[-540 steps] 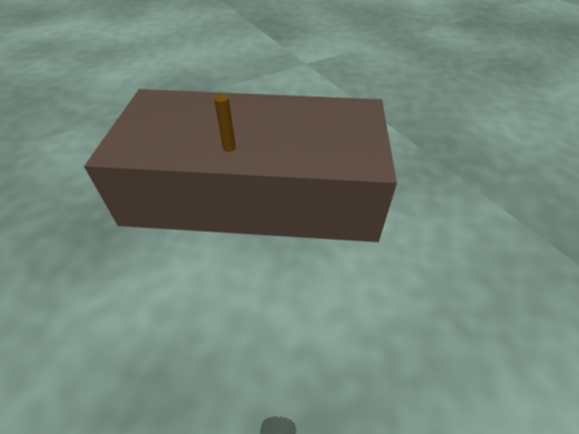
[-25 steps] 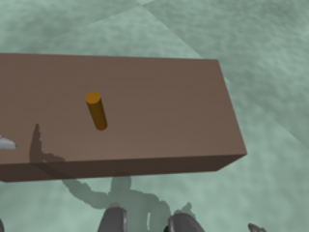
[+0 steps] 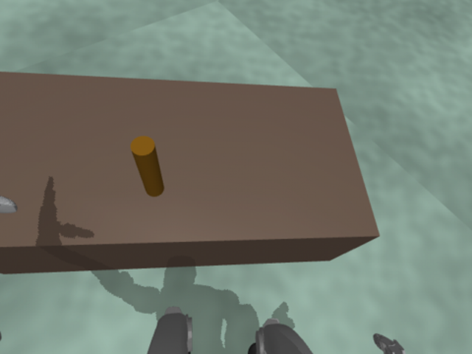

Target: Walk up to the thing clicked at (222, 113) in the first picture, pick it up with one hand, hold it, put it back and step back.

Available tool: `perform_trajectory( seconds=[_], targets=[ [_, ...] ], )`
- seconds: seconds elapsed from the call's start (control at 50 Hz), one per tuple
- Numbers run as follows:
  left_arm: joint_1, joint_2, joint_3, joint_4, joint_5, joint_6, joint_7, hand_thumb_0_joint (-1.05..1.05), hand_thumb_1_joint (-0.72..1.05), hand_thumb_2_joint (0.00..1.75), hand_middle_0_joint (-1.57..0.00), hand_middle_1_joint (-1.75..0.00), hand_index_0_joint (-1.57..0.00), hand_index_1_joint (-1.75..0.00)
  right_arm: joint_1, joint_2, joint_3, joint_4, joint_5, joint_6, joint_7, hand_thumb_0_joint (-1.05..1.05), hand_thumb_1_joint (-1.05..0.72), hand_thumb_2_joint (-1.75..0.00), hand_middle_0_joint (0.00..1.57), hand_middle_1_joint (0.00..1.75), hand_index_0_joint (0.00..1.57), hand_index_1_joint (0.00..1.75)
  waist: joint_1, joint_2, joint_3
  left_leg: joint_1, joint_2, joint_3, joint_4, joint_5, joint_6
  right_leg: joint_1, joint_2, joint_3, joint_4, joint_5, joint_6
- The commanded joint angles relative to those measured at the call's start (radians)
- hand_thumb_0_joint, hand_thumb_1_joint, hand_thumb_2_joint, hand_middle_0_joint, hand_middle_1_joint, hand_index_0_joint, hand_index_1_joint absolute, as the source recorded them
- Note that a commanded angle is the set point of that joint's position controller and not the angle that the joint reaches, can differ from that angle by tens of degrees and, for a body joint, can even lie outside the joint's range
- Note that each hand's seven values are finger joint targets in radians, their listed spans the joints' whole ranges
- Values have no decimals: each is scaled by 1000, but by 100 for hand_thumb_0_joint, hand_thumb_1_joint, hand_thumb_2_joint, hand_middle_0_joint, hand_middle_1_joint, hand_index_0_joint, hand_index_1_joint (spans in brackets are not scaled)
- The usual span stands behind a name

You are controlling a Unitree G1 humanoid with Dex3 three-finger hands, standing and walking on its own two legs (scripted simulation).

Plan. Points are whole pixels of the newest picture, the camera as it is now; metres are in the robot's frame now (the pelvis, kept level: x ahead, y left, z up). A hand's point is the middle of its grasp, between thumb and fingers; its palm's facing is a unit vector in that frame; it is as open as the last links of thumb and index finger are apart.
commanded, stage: go down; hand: left
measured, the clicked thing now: (149, 169) +0.53 +0.19 -0.22
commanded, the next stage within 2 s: none
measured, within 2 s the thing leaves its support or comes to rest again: neither
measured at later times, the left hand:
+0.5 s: hand out of the picture +0.42 +0.38 +0.03, palm faces +0.20 -0.98 -0.07, open 17.2 cm
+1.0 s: hand out of the picture +0.43 +0.39 +0.04, palm faces +0.20 -0.98 -0.04, open 17.1 cm
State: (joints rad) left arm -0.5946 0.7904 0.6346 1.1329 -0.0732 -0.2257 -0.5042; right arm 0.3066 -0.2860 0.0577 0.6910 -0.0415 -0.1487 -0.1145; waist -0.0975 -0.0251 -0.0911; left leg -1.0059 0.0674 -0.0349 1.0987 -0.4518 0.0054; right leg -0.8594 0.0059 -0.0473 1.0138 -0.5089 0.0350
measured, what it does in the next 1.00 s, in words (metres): stands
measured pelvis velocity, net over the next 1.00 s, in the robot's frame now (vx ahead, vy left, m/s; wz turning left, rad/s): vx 0.00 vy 0.00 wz -0.01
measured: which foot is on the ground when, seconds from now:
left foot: down 0.00-1.00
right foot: down 0.00-1.00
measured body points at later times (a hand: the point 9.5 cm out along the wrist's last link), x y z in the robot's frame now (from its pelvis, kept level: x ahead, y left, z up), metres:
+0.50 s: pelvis +0.00 +0.00 -0.01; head +0.14 +0.05 +0.41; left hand +0.40 +0.43 +0.04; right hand +0.05 -0.28 -0.10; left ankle +0.03 +0.11 -0.66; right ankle -0.02 -0.15 -0.66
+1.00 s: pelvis +0.00 +0.00 -0.02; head +0.15 +0.06 +0.40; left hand +0.42 +0.44 +0.04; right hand +0.06 -0.28 -0.11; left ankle +0.03 +0.11 -0.66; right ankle -0.02 -0.15 -0.66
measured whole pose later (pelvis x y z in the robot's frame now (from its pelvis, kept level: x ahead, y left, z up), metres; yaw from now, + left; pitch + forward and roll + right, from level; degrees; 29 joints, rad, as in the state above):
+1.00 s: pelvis +0.00 +0.00 -0.02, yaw +0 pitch +24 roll -6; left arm -0.76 0.92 0.69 1.20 -0.09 -0.25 -0.57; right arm 0.31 -0.30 0.10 0.67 -0.05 -0.13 -0.10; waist -0.14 -0.02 -0.09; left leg -1.14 0.07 -0.06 1.19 -0.47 0.00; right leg -0.98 0.01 -0.06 1.09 -0.53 0.03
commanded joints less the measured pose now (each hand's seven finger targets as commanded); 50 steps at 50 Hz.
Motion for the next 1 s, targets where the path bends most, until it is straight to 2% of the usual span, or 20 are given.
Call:
perform_trajectory(
  seconds=[0.0,0.04,0.06,0.1,0.2,0.22,0.24,0.26,0.28,0.3,0.36,0.44,0.52,0.62,0.68,0.7,0.82,0.84,0.88,0.98],
  targets=[
    [-311,384,47,-168,-35,-75,-11,0,-46,7,-6,-2,-4,-3,140,-216,-78,-57,-1,-18,-22,0,-89,-90,20,30,20,30,4,235,-401,490,-6,-33,-111,372,7,-37,23,-5,-106,267,-59],
    [-315,392,44,-155,-34,-71,-18,0,-45,6,-6,-1,-4,-3,143,-213,-72,-60,-1,-16,-20,0,-89,-90,20,30,20,30,6,242,-401,475,-9,-27,-99,379,11,-26,21,0,-106,281,-57],
    [-296,398,58,-126,-36,-69,-19,0,-47,7,-6,-1,-4,-3,144,-212,-68,-61,1,-13,-19,0,-89,-90,20,30,20,30,6,202,-408,460,-9,-28,-94,377,16,-20,23,-2,-107,287,-55],
    [-326,406,50,-147,-35,-73,-26,0,-49,5,-6,-2,-4,-3,144,-219,-71,-60,0,-13,-17,0,-89,-90,20,30,20,30,6,240,-416,469,-7,-36,-97,367,8,-51,24,-6,-93,264,-58],
    [-360,462,83,-168,-37,-87,-24,0,-46,6,-6,-2,-4,-3,141,-216,-61,-74,-1,-8,-15,0,-89,-90,20,30,20,30,8,222,-447,424,-14,-25,-81,327,17,-18,21,4,-90,265,-55],
    [-348,448,84,-145,-41,-85,-25,0,-46,6,-6,-2,-4,-3,146,-220,-62,-71,0,-10,-14,0,-89,-90,20,30,20,30,6,214,-452,438,-11,-35,-81,350,14,-28,23,-3,-80,270,-56],
    [-362,473,92,-181,-41,-92,-27,0,-47,5,-6,-1,-4,-3,143,-219,-60,-71,0,-9,-14,0,-89,-90,20,30,20,30,18,250,-461,452,-12,-30,-80,349,12,-38,23,0,-80,265,-57],
    [-366,460,82,-168,-40,-90,-26,0,-45,5,-6,-1,-4,-3,144,-222,-61,-72,-2,-10,-14,0,-89,-90,20,30,20,30,8,260,-469,476,-10,-37,-78,372,9,-53,23,-3,-73,267,-58],
    [-355,474,98,-155,-37,-89,-28,0,-48,6,-6,-2,-4,-3,147,-225,-62,-64,-2,-10,-14,0,-90,-90,20,30,20,30,12,268,-474,489,-3,-51,-77,402,1,-77,27,-13,-60,265,-60],
    [-359,467,85,-163,-37,-90,-28,0,-45,6,-6,-1,-4,-3,145,-225,-59,-68,-2,-9,-11,0,-90,-90,20,30,20,30,17,287,-472,497,-3,-52,-82,410,-2,-89,24,-13,-56,258,-63],
    [-372,482,97,-158,-37,-88,-32,0,-47,6,-6,-2,-4,-4,148,-223,-59,-69,-1,-7,-12,0,-90,-90,20,30,20,30,14,290,-458,478,-3,-52,-84,363,-3,-94,27,-12,-60,231,-63],
    [-382,471,83,-151,-39,-85,-35,0,-43,6,-6,-2,-4,-3,150,-226,-61,-79,3,-7,-12,0,-90,-90,20,30,20,30,2,259,-441,443,-6,-47,-85,299,4,-94,28,-8,-64,208,-64],
    [-387,474,83,-140,-49,-82,-43,0,-45,6,-6,-2,-4,-4,159,-227,-55,-73,5,-8,-12,0,-89,-90,20,30,20,30,-1,250,-448,440,-8,-48,-69,332,5,-92,28,-8,-61,229,-62],
    [-386,501,105,-130,-48,-86,-53,0,-45,7,-6,-2,-4,-4,172,-228,-49,-62,0,-3,-13,0,-89,-90,20,30,20,30,2,260,-478,464,-8,-53,-37,439,5,-97,28,-13,-47,291,-58],
    [-411,498,98,-143,-47,-90,-52,0,-46,7,-6,-3,-3,-5,170,-223,-47,-67,-1,-1,-9,0,-90,-90,20,30,20,30,-4,239,-476,432,-13,-43,-31,409,15,-74,24,-2,-52,299,-55],
    [-410,519,110,-149,-44,-93,-52,0,-44,7,-6,-3,-3,-5,162,-224,-48,-69,1,-1,-10,0,-89,-90,20,30,20,30,2,247,-475,433,-15,-41,-36,391,13,-77,24,-1,-52,286,-55],
    [-438,534,112,-158,-45,-92,-61,0,-44,7,-6,-3,-4,-4,169,-224,-42,-63,-2,4,-8,0,-90,-90,20,30,20,30,-1,296,-508,484,-9,-54,-24,472,6,-97,25,-9,-37,314,-56],
    [-430,509,105,-145,-50,-91,-67,0,-46,7,-6,-3,-4,-5,172,-227,-44,-59,-5,4,-9,0,-90,-90,20,30,20,30,-9,299,-516,514,-3,-61,-22,505,1,-120,28,-15,-33,321,-56],
    [-442,504,97,-144,-49,-88,-69,0,-44,8,-5,-3,-3,-5,173,-234,-46,-57,-7,3,-6,0,-90,-90,20,30,20,30,-9,317,-510,530,4,-76,-25,539,-6,-156,29,-24,-23,310,-60],
    [-466,515,90,-123,-46,-87,-70,0,-44,7,-5,-3,-3,-5,162,-234,-44,-66,-4,6,-5,0,-89,-90,20,30,20,30,-12,299,-464,479,1,-72,-40,410,-4,-169,31,-23,-31,239,-63]
  ],
)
